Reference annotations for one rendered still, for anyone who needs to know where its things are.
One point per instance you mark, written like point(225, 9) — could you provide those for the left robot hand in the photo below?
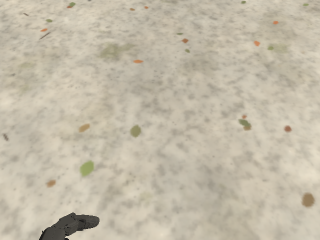
point(68, 225)

